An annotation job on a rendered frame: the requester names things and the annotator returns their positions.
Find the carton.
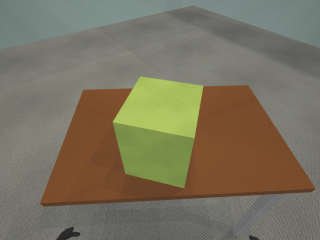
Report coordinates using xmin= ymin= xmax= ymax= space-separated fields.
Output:
xmin=113 ymin=76 xmax=203 ymax=188

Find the table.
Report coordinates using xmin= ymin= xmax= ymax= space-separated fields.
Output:
xmin=40 ymin=85 xmax=316 ymax=237

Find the left robot hand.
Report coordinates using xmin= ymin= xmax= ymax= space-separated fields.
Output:
xmin=56 ymin=227 xmax=80 ymax=240

